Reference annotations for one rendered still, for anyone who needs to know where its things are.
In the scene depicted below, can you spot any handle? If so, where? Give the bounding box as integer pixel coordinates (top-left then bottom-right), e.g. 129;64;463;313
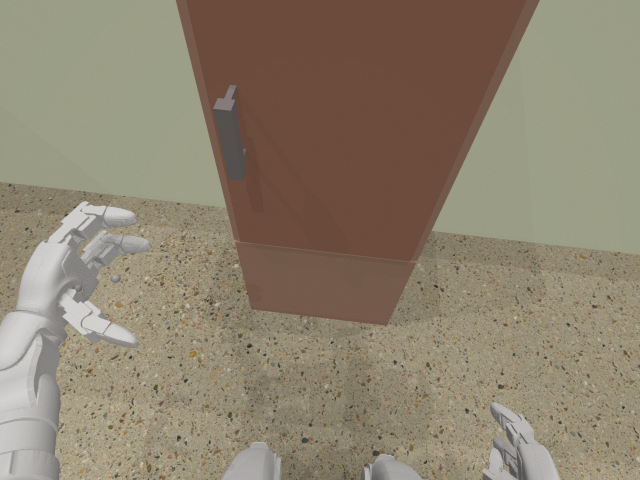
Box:
213;85;247;181

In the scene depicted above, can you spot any cupboard door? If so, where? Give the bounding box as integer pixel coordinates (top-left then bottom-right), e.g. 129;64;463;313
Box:
186;0;527;262

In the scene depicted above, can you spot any robot left hand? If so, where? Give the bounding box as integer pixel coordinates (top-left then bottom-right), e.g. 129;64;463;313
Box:
16;201;152;348

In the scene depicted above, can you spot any robot right hand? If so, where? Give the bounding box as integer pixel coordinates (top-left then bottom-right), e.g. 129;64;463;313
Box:
482;402;560;480

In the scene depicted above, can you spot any left robot thigh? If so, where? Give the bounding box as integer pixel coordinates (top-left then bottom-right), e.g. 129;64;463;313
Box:
220;448;282;480

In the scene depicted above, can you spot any left robot shin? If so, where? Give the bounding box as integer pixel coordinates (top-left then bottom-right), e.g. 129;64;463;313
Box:
249;442;269;450

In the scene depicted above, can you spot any left robot forearm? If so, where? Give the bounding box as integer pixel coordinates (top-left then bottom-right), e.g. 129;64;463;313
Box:
0;311;68;480

